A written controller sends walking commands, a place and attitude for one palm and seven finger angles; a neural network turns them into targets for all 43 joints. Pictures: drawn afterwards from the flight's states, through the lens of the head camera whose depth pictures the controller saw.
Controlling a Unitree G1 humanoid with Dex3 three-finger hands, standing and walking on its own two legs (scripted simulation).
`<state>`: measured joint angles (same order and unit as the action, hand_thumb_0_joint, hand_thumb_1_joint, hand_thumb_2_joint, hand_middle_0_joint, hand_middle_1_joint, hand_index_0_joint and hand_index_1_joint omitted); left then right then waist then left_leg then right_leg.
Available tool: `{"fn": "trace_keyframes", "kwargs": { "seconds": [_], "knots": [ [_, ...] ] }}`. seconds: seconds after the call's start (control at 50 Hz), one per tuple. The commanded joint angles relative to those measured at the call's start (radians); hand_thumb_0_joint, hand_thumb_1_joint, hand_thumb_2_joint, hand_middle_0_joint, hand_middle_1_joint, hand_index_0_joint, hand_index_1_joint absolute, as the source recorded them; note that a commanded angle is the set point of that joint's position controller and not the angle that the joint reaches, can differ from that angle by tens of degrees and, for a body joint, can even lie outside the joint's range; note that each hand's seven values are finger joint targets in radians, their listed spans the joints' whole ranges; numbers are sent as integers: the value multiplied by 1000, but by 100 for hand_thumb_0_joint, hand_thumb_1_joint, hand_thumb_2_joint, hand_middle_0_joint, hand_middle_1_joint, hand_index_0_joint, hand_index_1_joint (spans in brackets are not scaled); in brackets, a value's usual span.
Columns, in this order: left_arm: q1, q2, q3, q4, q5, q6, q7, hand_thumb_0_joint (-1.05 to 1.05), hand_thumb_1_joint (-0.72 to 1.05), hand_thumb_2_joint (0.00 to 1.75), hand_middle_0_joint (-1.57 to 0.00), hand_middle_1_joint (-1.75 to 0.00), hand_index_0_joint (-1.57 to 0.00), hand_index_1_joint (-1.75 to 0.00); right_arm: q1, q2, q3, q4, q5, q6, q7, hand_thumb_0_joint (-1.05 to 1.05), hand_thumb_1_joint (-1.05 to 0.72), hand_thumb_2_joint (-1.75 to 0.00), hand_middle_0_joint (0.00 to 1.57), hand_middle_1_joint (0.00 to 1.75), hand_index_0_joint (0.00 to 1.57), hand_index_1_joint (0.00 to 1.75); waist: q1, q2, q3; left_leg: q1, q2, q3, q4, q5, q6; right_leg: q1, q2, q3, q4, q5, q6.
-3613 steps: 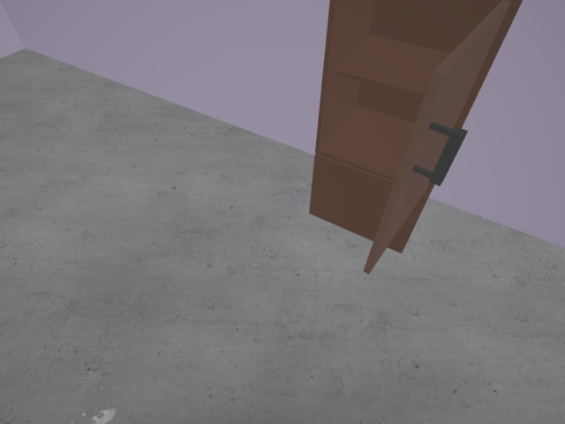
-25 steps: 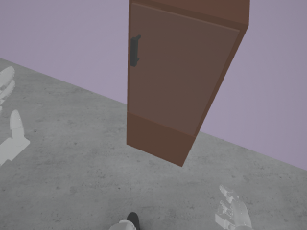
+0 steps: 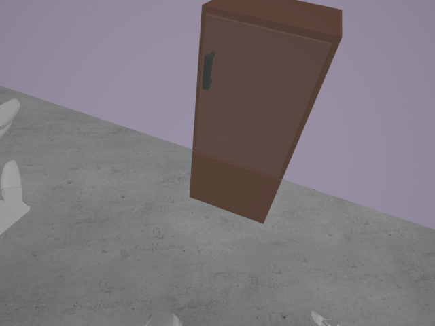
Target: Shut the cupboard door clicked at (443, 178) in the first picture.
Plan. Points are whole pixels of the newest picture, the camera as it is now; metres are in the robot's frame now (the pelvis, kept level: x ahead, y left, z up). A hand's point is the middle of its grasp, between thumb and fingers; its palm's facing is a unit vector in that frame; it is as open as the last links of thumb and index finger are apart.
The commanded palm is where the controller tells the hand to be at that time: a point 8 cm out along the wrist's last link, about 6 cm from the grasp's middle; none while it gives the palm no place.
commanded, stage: stop stepping back and stand still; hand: left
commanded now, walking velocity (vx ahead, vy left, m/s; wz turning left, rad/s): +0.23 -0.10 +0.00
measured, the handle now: (209, 70) +0.93 +0.11 +0.06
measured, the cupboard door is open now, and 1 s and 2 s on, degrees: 0 0 0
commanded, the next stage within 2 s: let the arm hang, fingers relaxed in 0.34 s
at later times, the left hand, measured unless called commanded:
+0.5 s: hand out of the picture +0.17 +0.32 +0.13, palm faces +0.42 -0.74 -0.52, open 7.4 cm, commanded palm none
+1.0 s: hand out of the picture -0.05 +0.23 -0.16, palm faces +0.08 -0.97 -0.21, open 7.2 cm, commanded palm none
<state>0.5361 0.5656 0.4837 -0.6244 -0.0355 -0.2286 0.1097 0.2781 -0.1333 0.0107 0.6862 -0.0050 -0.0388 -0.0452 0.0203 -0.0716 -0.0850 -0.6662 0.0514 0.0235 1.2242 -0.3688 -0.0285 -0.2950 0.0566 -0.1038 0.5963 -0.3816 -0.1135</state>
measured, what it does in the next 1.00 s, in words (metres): steps on the spot: left foot, then right foot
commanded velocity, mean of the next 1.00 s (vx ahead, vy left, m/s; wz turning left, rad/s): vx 0.06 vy -0.07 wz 0.00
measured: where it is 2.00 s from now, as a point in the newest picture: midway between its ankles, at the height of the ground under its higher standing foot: outside the picture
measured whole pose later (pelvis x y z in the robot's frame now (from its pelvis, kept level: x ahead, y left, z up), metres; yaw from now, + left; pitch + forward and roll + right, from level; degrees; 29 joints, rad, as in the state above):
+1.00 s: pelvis +0.00 +0.05 +0.02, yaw +4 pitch -2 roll +0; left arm 0.33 0.17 0.01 1.14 0.01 0.01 0.02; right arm 0.33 -0.15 0.01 1.11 -0.02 0.02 -0.03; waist -0.01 0.02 0.04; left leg -0.18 0.05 0.10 0.41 -0.20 -0.01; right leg -0.14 -0.02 -0.10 0.38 -0.22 -0.01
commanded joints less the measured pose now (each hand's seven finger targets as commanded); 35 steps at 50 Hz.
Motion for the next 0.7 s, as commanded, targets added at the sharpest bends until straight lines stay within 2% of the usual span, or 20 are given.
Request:
{"fn": "trace_keyframes", "kwargs": {
  "seconds": [0.0,0.04,0.08,0.12,0.14,0.18,0.22,0.3,0.34,0.38,0.4,0.42,0.44,0.5,0.54,0.56,0.58,0.6,0.64,0.68],
  "knots": [
    [-169,37,43,114,2,10,74,0,90,90,-20,-30,-20,-30,-120,-170,-48,-168,-2,-69,-57,0,-90,-90,20,30,20,30,-26,54,87,70,40,40,-303,-88,34,9,-317,396,-365,-289,-102],
    [-176,-8,-20,79,4,25,81,0,90,90,-20,-30,-20,-30,-114,-164,-34,-185,-3,-76,-63,0,-90,-90,20,30,20,30,-23,-58,31,247,4,106,-557,-106,46,44,-261,270,-289,-234,-68],
    [-202,-20,-55,4,-12,35,85,0,90,90,-20,-30,-20,-30,-81,-180,-43,-199,0,-85,-68,0,-90,-90,20,30,20,30,-55,-30,-14,505,5,111,-802,-29,54,-44,-153,131,-78,-199,5],
    [-251,16,-37,-110,-8,14,81,0,90,90,-20,-30,-20,-30,-101,-233,-65,-236,8,-79,-62,0,-90,-90,20,30,20,30,-67,306,71,678,381,-492,-999,-92,185,-443,-31,17,329,-153,114],
    [-236,69,23,-121,-2,-14,68,0,90,90,-20,-30,-20,-30,-133,-226,-72,-229,3,-76,-53,0,-90,-90,20,30,20,30,-61,223,89,601,437,-537,-1058,-112,233,-452,-69,99,437,-77,115],
    [-176,83,58,-173,13,-15,44,0,90,90,-20,-30,-20,-30,-154,-199,-71,-208,-9,-73,-26,0,-90,-90,20,30,20,30,-52,247,133,385,373,-396,-1068,-218,215,-354,-124,135,486,33,110],
    [-193,114,87,-270,29,-29,49,0,90,90,-20,-30,-20,-30,-166,-189,-69,-200,-6,-81,-14,0,-90,-90,20,30,20,30,-26,357,122,290,298,-192,-1059,-261,167,-235,-114,78,414,104,111],
    [-79,36,68,-125,21,-13,69,0,90,90,-20,-30,-20,-30,-134,-184,-66,-209,2,-71,-16,0,-90,-90,20,30,20,30,-24,394,97,178,239,-60,-1008,-318,126,28,-39,-33,158,66,107],
    [-52,30,68,-49,12,4,73,0,90,90,-20,-30,-20,-30,-124,-176,-56,-214,6,-62,-26,0,-90,-90,20,30,20,30,-31,314,70,174,205,-35,-911,-310,103,139,4,-79,-2,43,107],
    [-42,32,71,2,9,22,81,0,90,90,-20,-30,-20,-30,-120,-176,-56,-209,10,-51,-29,0,-90,-90,20,30,20,30,-26,173,38,119,132,24,-681,-257,73,238,-44,33,-134,-41,66],
    [-55,51,77,-2,9,25,86,0,90,90,-20,-30,-20,-30,-109,-165,-59,-211,13,-49,-27,0,-90,-90,20,30,20,30,-31,15,24,50,52,63,-456,-171,52,244,-190,305,-226,-75,-15],
    [-16,-230,-369,684,89,167,-70,0,90,90,-20,-30,-20,-30,-139,-193,-68,-80,6,-98,54,0,-90,-90,20,30,20,30,-56,-47,44,-15,57,55,-298,-206,21,193,-461,312,-179,515,-50],
    [-39,-220,-358,713,81,218,-98,0,90,90,-20,-30,-20,-30,-98,-149,-48,-101,11,-33,53,0,-90,-90,20,30,20,30,-44,-54,-5,107,43,-22,-341,-273,10,77,-447,354,-118,556,-96],
    [-181,-213,-381,841,75,234,-100,0,90,90,-20,-30,-20,-30,-29,-195,-54,-73,-21,34,47,0,-90,-90,20,30,20,30,-55,-267,65,195,-17,36,-429,-138,16,31,-328,196,-61,632,-54],
    [-235,-208,-402,963,64,242,-102,0,90,90,-20,-30,-20,-30,8,-204,-56,-28,-30,46,52,0,-90,-90,20,30,20,30,-72,-220,42,370,-15,15,-606,174,29,-5,-262,111,-4,511,28],
    [-234,-226,-414,1028,62,244,-106,0,90,90,-20,-30,-20,-30,0,-230,-55,-10,-37,45,50,0,-90,-90,20,30,20,30,-61,-116,31,421,47,-86,-655,320,58,-51,-210,87,21,333,72],
    [-237,-233,-421,1087,63,247,-108,0,90,90,-20,-30,-20,-30,-43,-250,-52,5,-42,42,47,0,-90,-90,20,30,20,30,-36,-41,36,368,106,-136,-713,284,85,-20,-167,72,-7,171,103],
    [-255,-229,-423,1148,63,250,-105,0,90,90,-20,-30,-20,-30,-81,-247,-47,27,-41,45,46,0,-90,-90,20,30,20,30,-28,1,73,304,108,-134,-767,124,84,8,-151,88,-75,-6,104],
    [-270,-213,-427,1288,58,244,-105,0,90,90,-20,-30,-20,-30,-88,-213,-30,83,-34,48,41,0,-90,-90,20,30,20,30,-26,90,154,291,55,-78,-788,68,56,-3,-166,144,-168,-30,83],
    [-260,-229,-437,1417,50,230,-102,0,90,90,-20,-30,-20,-30,-48,-163,-19,155,-30,50,33,0,-90,-90,20,30,20,30,-40,137,133,392,28,-21,-768,122,38,-16,-191,172,-235,14,62]
  ]
}}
